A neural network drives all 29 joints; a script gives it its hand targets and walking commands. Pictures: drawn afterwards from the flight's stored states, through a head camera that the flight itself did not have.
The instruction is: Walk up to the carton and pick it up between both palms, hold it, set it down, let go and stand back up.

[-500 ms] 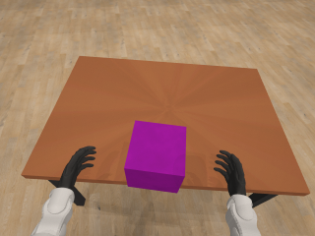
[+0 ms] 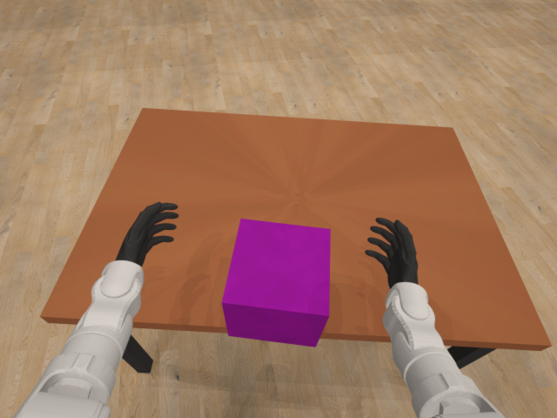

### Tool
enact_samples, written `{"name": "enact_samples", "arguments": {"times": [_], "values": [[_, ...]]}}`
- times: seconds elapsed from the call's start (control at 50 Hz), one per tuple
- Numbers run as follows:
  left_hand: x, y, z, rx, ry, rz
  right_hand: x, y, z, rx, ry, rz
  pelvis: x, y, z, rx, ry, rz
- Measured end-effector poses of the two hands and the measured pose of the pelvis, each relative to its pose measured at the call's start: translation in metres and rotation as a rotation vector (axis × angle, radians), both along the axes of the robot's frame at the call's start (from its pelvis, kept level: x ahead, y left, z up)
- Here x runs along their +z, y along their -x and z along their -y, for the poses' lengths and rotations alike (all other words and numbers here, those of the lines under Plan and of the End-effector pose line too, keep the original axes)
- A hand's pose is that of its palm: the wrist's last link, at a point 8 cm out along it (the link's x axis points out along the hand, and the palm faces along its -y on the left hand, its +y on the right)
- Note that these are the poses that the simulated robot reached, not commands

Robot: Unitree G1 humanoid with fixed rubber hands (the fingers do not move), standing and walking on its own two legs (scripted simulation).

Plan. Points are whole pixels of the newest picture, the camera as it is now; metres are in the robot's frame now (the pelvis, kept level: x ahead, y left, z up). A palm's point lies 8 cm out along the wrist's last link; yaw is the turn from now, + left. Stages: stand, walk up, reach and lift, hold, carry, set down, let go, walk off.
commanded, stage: reach and lift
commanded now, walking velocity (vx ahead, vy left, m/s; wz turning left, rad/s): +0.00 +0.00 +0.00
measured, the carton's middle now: (278, 283) +0.37 +0.01 -0.12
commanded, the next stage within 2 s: none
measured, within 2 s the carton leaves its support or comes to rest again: neither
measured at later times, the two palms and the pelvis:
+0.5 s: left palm (143, 268) +0.34 +0.24 -0.04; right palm (394, 291) +0.32 -0.18 -0.05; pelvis -0.02 +0.00 -0.03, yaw -1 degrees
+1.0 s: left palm (184, 270) +0.37 +0.18 -0.08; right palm (384, 298) +0.33 -0.18 -0.10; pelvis -0.05 +0.00 -0.07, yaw -1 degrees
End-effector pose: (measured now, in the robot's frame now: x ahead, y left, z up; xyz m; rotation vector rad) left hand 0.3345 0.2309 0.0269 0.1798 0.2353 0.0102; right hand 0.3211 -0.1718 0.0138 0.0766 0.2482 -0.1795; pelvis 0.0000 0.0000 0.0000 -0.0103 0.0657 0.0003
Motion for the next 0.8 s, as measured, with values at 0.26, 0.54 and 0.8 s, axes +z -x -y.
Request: {"name": "enact_samples", "arguments": {"times": [0.26, 0.54, 0.8], "values": [[0.006, -0.031, -0.002, 0.017, -0.018, -0.018, 0.005, -0.026, 0.006, -0.009, 0.016, -0.014, -0.003, 0.003, -0.002, -0.002, 0.003, -0.101], [-0.075, -0.007, -0.006, 0.036, -0.026, -0.082, -0.074, 0.0, 0.01, -0.02, 0.035, -0.108, -0.032, 0.027, -0.005, -0.014, 0.007, -0.323], [-0.108, -0.026, 0.038, -0.018, 0.012, -0.04, -0.112, -0.009, 0.005, 0.025, 0.061, -0.086, -0.065, 0.048, -0.002, -0.022, 0.0, -0.451]]}}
